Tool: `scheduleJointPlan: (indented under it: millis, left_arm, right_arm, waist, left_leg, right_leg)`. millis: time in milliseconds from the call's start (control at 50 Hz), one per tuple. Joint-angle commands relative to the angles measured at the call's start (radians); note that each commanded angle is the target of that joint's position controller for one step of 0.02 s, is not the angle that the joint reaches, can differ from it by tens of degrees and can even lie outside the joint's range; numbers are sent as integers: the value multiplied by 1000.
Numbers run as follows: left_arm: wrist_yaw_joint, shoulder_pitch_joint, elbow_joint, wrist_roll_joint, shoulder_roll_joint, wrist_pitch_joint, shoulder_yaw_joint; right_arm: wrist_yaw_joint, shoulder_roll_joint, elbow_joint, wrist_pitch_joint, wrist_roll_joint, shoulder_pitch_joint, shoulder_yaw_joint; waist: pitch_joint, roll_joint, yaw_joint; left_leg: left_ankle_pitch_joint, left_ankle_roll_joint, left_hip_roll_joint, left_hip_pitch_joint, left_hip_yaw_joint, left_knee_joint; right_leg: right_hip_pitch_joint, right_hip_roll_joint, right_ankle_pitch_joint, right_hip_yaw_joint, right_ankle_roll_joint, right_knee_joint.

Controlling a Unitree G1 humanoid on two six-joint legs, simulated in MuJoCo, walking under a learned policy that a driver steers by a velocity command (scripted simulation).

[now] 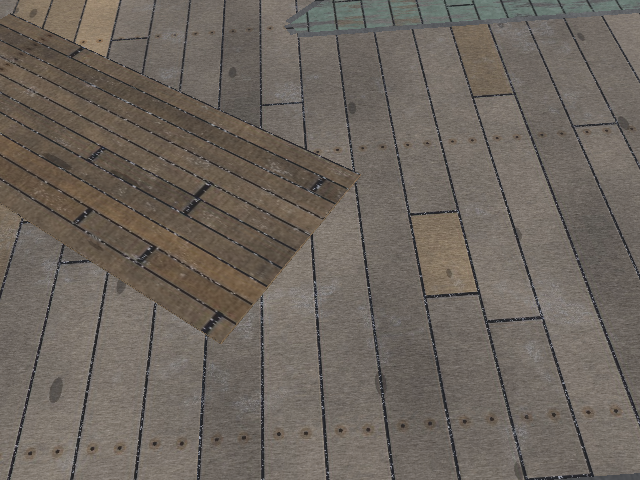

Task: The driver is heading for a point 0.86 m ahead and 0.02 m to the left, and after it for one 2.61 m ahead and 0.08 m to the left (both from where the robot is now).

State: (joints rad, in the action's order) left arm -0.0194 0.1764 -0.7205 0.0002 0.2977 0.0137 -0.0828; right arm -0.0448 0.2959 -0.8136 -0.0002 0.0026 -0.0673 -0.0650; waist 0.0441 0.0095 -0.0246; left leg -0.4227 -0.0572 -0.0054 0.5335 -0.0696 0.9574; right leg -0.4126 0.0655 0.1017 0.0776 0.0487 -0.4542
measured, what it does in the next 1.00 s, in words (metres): steps on the spot: left foot, then right foot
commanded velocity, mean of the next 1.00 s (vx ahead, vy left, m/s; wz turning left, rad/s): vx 0.10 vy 0.00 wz -0.14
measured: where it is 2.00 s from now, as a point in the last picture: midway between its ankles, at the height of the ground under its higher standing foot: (380, 396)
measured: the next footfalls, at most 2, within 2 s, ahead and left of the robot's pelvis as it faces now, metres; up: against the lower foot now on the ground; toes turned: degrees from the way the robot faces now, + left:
left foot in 0.20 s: +0.08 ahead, +0.15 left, +0.00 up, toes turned -7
right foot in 0.48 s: +0.03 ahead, -0.10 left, +0.00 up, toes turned -4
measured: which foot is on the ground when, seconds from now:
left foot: up 0.00-0.18, down 0.20-1.00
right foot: down 0.00-0.20, up 0.22-0.46, down 0.48-0.88, up 0.90-1.00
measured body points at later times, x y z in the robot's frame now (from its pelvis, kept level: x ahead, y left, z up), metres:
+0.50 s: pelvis +0.02 +0.04 +0.00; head +0.04 +0.04 +0.45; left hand +0.19 +0.29 -0.12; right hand +0.10 -0.24 -0.12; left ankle +0.04 +0.16 -0.74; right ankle -0.01 -0.10 -0.74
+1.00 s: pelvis +0.09 +0.05 +0.00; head +0.10 +0.07 +0.45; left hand +0.22 +0.30 -0.13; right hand +0.06 -0.23 -0.12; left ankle +0.05 +0.14 -0.74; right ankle +0.03 -0.09 -0.67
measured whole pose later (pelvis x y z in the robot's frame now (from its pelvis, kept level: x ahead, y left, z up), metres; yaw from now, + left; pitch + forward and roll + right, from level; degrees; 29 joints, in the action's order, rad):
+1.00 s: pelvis +0.09 +0.05 +0.00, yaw -6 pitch +0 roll -1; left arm -0.01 0.26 -0.82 -0.03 0.28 -0.06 -0.06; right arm 0.02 0.26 -0.98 -0.10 -0.01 -0.36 -0.06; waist 0.00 -0.03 0.04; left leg -0.31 0.04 -0.01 0.15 0.03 0.45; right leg -0.42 -0.02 0.38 0.03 0.04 -1.03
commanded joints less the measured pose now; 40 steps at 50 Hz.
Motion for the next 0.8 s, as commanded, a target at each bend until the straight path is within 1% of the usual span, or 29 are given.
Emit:
scheduleJointPlan:
  millis: [20, 120, 160, 180, 200, 220, 240, 260, 280, 300, 340, 380, 400, 420, 440, 460, 480, 500, 520, 540, 560, 580, 640, 660, 680, 700, 740, 760, 800]
  left_arm:
    - [-19, -19, 82, -7, 177, -3, -49]
    - [-15, -23, 86, 4, 146, 12, -34]
    - [-16, -35, 86, -1, 133, 20, -23]
    - [-17, -7, 77, -3, 118, 22, -17]
    - [-17, 26, 75, 5, 82, 19, -5]
    - [-12, 34, 104, 2, 62, 8, -3]
    - [-12, -9, 105, 13, 124, -3, -18]
    - [-11, -11, 90, 1, 169, -3, -37]
    - [-13, 13, 65, -2, 155, 4, -40]
    - [-17, 28, 54, 3, 133, 13, -37]
    - [-16, 34, 43, 1, 69, 19, -17]
    - [-11, -4, 48, 0, 21, 13, 5]
    - [-10, -30, 52, -4, 14, 10, 10]
    - [-9, -30, 48, -11, 26, 10, 7]
    - [-9, -6, 33, -14, 35, 11, 3]
    - [-8, 12, 19, -11, 47, 12, 1]
    - [-11, 14, 17, -3, 78, 14, -4]
    - [-19, 28, 22, 6, 131, 18, -12]
    - [-16, 17, 2, 5, 156, 21, -18]
    - [-3, 8, 7, 8, 96, 18, -9]
    - [3, 3, 1, 17, 66, 13, 2]
    - [4, 1, -6, 21, 71, 7, 3]
    - [3, 9, -29, 13, 66, -13, 8]
    - [0, 31, -45, 11, 63, -14, 9]
    - [-3, 45, -53, 5, 80, -11, 3]
    - [-5, 61, -57, 0, 107, -9, -4]
    - [-8, 111, -64, -5, 145, -17, -12]
    - [-10, 112, -68, -10, 152, -26, -14]
    - [-11, 84, -62, -16, 135, -42, -10]
  right_arm:
    - [-3, 73, 33, -5, -1, -65, -18]
    - [13, 83, 34, -10, -7, -75, -19]
    - [24, 73, 22, -21, -5, -118, -18]
    - [29, 84, 19, -25, 2, -132, -21]
    - [28, 144, 27, -27, 25, -149, -31]
    - [25, 215, 28, -20, 44, -112, -44]
    - [24, 159, 51, -27, 58, -84, -31]
    - [20, 140, 62, -32, 47, -62, -26]
    - [17, 142, 62, -34, 27, -41, -27]
    - [15, 125, 61, -36, 9, -30, -21]
    - [15, 90, 44, -31, 1, -38, -7]
    - [17, 85, 28, -21, 4, -55, -6]
    - [18, 96, 17, -15, 6, -82, -8]
    - [19, 109, 9, -11, 4, -99, -10]
    - [21, 115, 5, -8, -4, -96, -9]
    - [24, 111, -4, -10, -13, -111, -7]
    - [27, 104, -13, -20, -12, -136, -3]
    - [36, 86, -10, -35, 8, -141, 5]
    - [46, 68, -20, -48, 14, -188, 7]
    - [46, 83, -26, -48, 18, -127, 9]
    - [45, 93, -26, -44, 12, -87, 4]
    - [38, 75, -28, -36, 8, -69, 8]
    - [25, 71, -46, -15, 8, -85, 7]
    - [23, 62, -60, -12, 7, -100, 8]
    - [22, 60, -68, -9, 1, -101, 6]
    - [21, 58, -68, -10, -6, -92, 4]
    - [26, 49, -43, -29, -21, -52, 3]
    - [31, 53, -37, -45, -29, -47, 0]
    - [46, 52, -43, -74, -38, -68, -4]
  waist:
    - [-209, -129, 25]
    - [-181, -177, 8]
    - [-167, -171, 36]
    - [-155, -149, 40]
    - [-149, -24, 24]
    - [-98, 222, -31]
    - [-100, 237, 14]
    - [-90, 175, 19]
    - [-82, 138, 4]
    - [-74, 132, 2]
    - [-71, 122, -1]
    - [-94, 157, 24]
    - [-103, 175, 46]
    - [-109, 184, 52]
    - [-108, 178, 35]
    - [-98, 163, 26]
    - [-105, 134, 34]
    - [-137, 44, 49]
    - [-150, -87, 97]
    - [-136, -78, 47]
    - [-101, -51, 36]
    - [-83, -54, 38]
    - [-47, -78, 47]
    - [-63, -82, 45]
    - [-44, -96, 37]
    - [-9, -127, 24]
    - [68, -206, -2]
    - [105, -226, -1]
    - [116, -213, 23]
  left_leg:
    - [77, -18, -15, -67, -6, -113]
    - [94, -2, -4, -158, 13, -264]
    - [186, 28, -8, -256, 42, -441]
    - [242, 52, 14, -320, 32, -534]
    - [267, 108, 166, -383, -115, -612]
    - [376, 240, 319, -347, -312, -666]
    - [382, 333, 391, -267, -401, -694]
    - [386, 327, 355, -269, -354, -688]
    - [400, 291, 308, -287, -287, -666]
    - [427, 266, 282, -312, -245, -649]
    - [524, 246, 229, -331, -159, -622]
    - [579, 227, 187, -364, -99, -590]
    - [610, 233, 190, -380, -102, -579]
    - [627, 237, 195, -393, -111, -566]
    - [622, 230, 189, -393, -111, -550]
    - [598, 209, 179, -377, -110, -546]
    - [542, 169, 173, -340, -116, -549]
    - [470, 123, 139, -278, -76, -513]
    - [334, 79, 67, -277, 0, -540]
    - [280, 46, 49, -331, 30, -518]
    - [269, 43, 45, -326, 36, -502]
    - [282, 47, 47, -334, 38, -493]
    - [306, 47, 48, -346, 33, -492]
    - [220, 47, 30, -351, 53, -482]
    - [94, 50, 0, -317, 86, -446]
    - [-16, 53, -26, -251, 117, -391]
    - [-56, 71, -33, -117, 134, -252]
    - [-43, 91, -7, -87, 104, -198]
    - [-68, 133, 30, -90, 78, -223]
  right_leg:
    - [158, -224, -98, 278, 178, 131]
    - [135, -223, 60, 321, 153, 124]
    - [114, -201, 65, 317, 122, 83]
    - [86, -170, 98, 296, 87, 54]
    - [13, -100, 208, 223, 30, -73]
    - [-100, 48, 380, 53, -21, -201]
    - [-70, 9, 473, 65, -57, -375]
    - [-77, 10, 452, 78, -70, -498]
    - [-92, 9, 421, 79, -86, -561]
    - [-111, -1, 389, 85, -101, -587]
    - [-75, -19, 353, 55, -124, -522]
    - [14, -54, 333, -17, -134, -328]
    - [56, -56, 330, -37, -135, -246]
    - [97, -51, 295, -52, -133, -162]
    - [153, -46, 196, -67, -123, -35]
    - [219, -46, 66, -67, -104, 98]
    - [298, -78, -26, -20, -79, 128]
    - [390, -161, -252, 55, -49, 69]
    - [364, -172, -227, 51, -1, -7]
    - [284, -149, -79, 49, 10, 10]
    - [247, -139, -17, 48, 1, 31]
    - [219, -131, -4, 45, -11, 36]
    - [176, -126, -1, 40, -24, 41]
    - [180, -118, 109, 36, -21, 53]
    - [170, -117, 282, 50, -4, 71]
    - [156, -141, 490, 102, 28, 111]
    - [144, -273, 745, 313, 114, 240]
    - [124, -324, 753, 388, 146, 272]
    - [130, -341, 653, 385, 147, 266]
Over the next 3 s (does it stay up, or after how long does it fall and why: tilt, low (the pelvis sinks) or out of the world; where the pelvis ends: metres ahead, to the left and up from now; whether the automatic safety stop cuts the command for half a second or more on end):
stays up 0.81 0.00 0.00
